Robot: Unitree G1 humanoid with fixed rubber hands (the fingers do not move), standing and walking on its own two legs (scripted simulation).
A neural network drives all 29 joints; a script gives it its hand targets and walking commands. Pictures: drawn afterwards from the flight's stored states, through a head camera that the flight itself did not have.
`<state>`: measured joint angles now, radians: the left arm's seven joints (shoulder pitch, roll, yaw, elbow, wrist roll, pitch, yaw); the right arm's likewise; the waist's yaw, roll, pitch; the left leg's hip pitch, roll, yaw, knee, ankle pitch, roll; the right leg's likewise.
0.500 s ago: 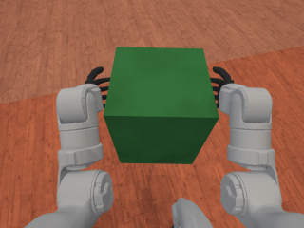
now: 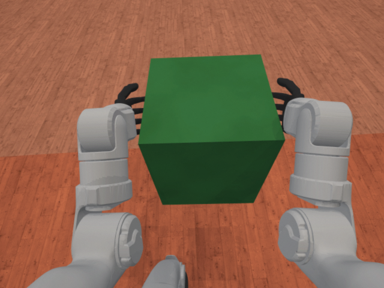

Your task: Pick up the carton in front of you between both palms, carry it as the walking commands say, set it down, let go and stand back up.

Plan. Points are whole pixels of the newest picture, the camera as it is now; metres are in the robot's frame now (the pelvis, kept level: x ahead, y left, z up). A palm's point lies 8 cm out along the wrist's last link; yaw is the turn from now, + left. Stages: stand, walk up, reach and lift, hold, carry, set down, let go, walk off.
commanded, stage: carry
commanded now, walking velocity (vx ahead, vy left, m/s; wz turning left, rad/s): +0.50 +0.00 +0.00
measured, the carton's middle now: (206, 137) +0.40 +0.03 +0.09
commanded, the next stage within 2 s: none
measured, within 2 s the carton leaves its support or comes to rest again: neither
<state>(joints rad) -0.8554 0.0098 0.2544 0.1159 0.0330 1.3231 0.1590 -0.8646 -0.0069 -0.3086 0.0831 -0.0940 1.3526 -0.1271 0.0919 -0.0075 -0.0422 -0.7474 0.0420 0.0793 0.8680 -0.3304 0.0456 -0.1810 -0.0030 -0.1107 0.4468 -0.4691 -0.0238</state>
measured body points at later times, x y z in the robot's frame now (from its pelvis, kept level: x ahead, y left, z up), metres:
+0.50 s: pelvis +0.32 -0.01 +0.02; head +0.32 -0.01 +0.47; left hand +0.71 +0.13 +0.20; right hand +0.70 -0.17 +0.20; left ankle +0.20 +0.10 -0.67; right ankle +0.42 -0.09 -0.68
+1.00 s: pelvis +0.61 +0.02 +0.07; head +0.63 +0.02 +0.52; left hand +1.01 +0.15 +0.21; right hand +0.98 -0.15 +0.21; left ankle +0.67 +0.10 -0.65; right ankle +0.51 -0.08 -0.54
